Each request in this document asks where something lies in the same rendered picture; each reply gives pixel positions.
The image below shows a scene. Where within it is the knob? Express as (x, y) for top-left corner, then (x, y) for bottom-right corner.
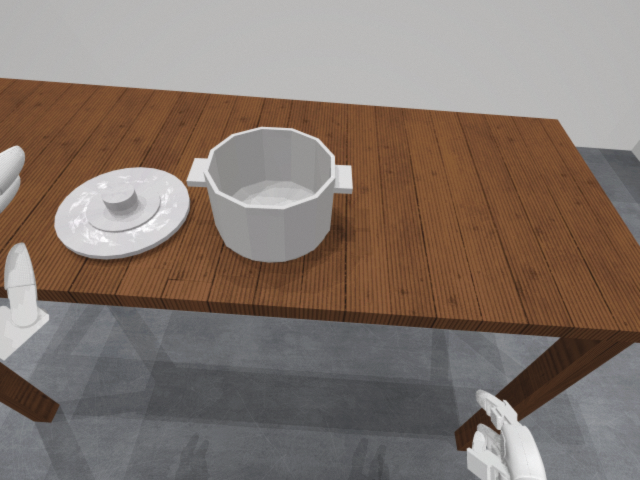
(101, 182), (138, 211)

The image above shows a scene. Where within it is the robot left hand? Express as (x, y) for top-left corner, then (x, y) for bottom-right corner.
(0, 146), (49, 360)

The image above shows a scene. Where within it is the pot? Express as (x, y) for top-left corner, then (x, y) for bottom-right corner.
(186, 127), (353, 263)

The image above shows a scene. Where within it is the robot right hand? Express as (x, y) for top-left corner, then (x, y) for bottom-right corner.
(467, 390), (547, 480)

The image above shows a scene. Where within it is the lid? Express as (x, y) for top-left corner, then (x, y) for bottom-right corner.
(54, 167), (190, 260)

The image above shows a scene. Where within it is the table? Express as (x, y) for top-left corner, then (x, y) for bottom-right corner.
(0, 78), (640, 451)

